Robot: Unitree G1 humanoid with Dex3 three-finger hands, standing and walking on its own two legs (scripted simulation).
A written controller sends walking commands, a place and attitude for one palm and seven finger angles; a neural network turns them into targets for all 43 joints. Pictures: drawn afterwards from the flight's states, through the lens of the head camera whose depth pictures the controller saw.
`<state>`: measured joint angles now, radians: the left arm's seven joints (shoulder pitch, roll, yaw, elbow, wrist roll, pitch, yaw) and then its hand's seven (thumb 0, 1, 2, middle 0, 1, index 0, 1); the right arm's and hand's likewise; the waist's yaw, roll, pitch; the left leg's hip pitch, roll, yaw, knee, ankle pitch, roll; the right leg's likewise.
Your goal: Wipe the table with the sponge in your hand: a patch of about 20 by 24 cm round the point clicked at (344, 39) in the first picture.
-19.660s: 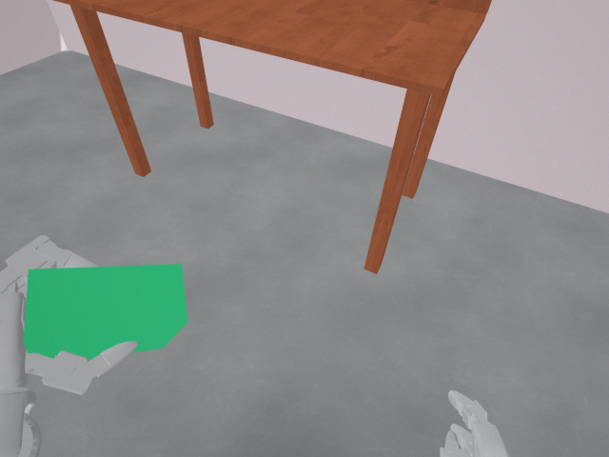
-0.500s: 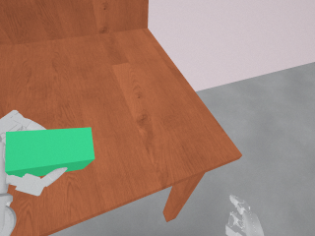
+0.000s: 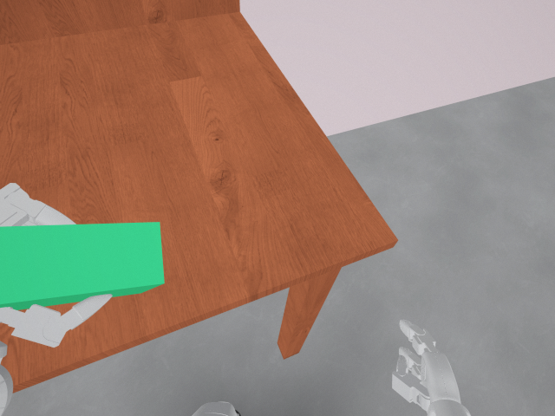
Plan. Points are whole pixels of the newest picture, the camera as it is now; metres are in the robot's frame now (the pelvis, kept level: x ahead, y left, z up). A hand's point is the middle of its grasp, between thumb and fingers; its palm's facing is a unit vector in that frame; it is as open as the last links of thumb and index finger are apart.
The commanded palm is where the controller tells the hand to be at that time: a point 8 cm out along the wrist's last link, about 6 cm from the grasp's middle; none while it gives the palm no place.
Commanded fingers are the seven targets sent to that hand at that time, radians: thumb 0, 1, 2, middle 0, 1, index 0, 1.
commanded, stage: shuffle to correct the standing spot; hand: left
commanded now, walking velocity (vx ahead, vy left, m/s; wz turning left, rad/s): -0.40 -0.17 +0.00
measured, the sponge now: (107, 265) +0.23 +0.21 +0.14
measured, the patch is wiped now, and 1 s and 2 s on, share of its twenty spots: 0.00 0.00 0.00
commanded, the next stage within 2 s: come to a stop and stand still in 0.38 s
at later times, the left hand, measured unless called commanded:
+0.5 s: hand (92, 295) +0.20 +0.20 +0.17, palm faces +0.32 -0.86 -0.40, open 9.8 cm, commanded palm +0.14 +0.24 +0.18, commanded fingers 0.00 0.10 1.30 -1.20 -1.60 -1.20 -1.60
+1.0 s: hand (48, 280) +0.20 +0.24 +0.16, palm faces +0.41 -0.82 -0.41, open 9.8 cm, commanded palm +0.14 +0.27 +0.18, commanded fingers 0.00 0.10 1.30 -1.20 -1.60 -1.20 -1.60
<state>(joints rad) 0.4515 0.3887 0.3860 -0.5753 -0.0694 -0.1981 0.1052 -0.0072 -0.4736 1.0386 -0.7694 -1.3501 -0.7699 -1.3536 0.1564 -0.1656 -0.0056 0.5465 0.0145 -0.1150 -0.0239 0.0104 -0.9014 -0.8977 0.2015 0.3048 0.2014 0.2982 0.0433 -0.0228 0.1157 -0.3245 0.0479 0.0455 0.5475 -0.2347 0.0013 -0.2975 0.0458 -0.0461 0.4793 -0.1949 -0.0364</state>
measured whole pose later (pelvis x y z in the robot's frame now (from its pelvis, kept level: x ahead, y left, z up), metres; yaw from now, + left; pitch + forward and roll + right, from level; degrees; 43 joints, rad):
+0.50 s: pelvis -0.02 -0.03 -0.01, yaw -1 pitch +1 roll +0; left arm 0.50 0.40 0.39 -0.63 -0.07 -0.17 0.10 -0.01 -0.47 1.04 -0.77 -1.35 -0.77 -1.35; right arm 0.22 -0.17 -0.02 0.60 0.01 -0.11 -0.02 0.01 -0.90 -0.90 0.20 0.30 0.20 0.30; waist 0.01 -0.06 0.08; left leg -0.44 0.04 0.03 0.87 -0.44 -0.01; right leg -0.36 0.04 -0.10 0.53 -0.20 -0.10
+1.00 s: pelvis +0.00 -0.02 +0.00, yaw +4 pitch +3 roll +0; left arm 0.42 0.45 0.35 -0.38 -0.11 -0.31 0.10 -0.01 -0.47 1.04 -0.77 -1.35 -0.77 -1.36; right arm 0.28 -0.26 0.03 0.56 0.01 -0.19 0.03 0.01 -0.90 -0.90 0.20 0.30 0.20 0.30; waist 0.04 -0.01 0.02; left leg -0.24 -0.01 0.04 0.52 -0.33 0.03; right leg -0.33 0.02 -0.11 0.49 -0.21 -0.06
